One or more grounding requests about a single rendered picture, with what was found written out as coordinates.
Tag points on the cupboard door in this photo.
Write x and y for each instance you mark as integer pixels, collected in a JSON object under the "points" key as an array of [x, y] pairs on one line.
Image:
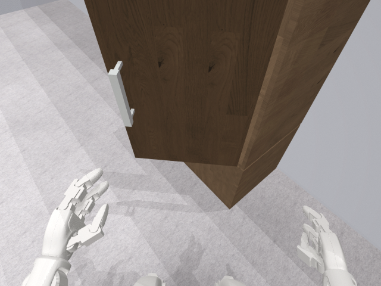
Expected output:
{"points": [[192, 70]]}

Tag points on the robot left hand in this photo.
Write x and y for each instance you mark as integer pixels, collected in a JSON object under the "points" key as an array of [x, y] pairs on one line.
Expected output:
{"points": [[69, 218]]}

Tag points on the left robot forearm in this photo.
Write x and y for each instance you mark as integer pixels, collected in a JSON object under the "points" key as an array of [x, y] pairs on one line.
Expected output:
{"points": [[48, 271]]}

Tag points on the right robot forearm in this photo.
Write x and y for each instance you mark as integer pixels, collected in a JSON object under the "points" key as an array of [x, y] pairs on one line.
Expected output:
{"points": [[338, 277]]}

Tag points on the robot right hand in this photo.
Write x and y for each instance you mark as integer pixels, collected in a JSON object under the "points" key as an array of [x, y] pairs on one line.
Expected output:
{"points": [[327, 252]]}

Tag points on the handle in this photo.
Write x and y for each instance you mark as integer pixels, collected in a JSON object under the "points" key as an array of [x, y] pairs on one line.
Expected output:
{"points": [[120, 94]]}

